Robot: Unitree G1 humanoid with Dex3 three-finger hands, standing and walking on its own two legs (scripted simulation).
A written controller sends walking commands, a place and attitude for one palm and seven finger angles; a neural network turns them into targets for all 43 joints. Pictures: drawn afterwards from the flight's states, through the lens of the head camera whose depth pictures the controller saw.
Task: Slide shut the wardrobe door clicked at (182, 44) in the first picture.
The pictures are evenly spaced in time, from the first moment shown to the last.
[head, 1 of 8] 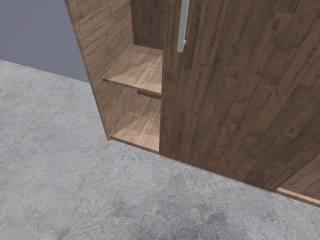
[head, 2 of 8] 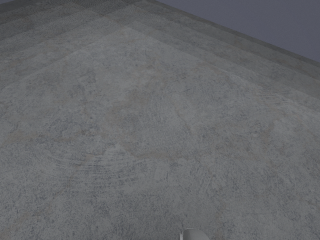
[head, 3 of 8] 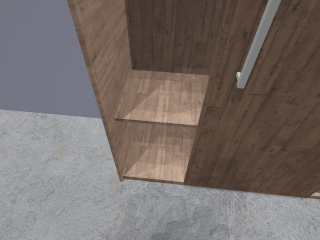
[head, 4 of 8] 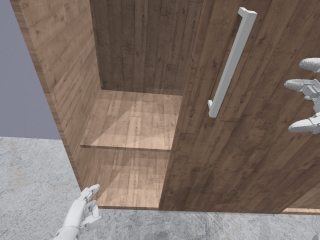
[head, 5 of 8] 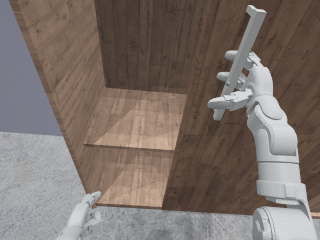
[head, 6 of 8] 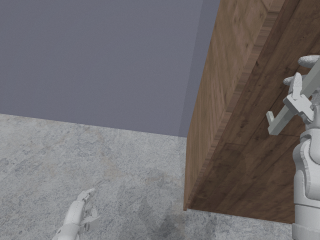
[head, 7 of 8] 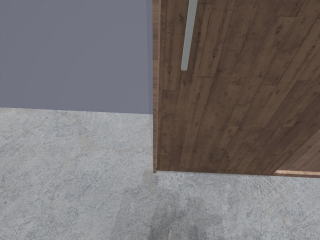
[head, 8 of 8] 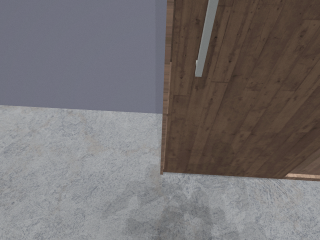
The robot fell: no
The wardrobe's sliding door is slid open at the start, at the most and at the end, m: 0.40 0.40 0.00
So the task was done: yes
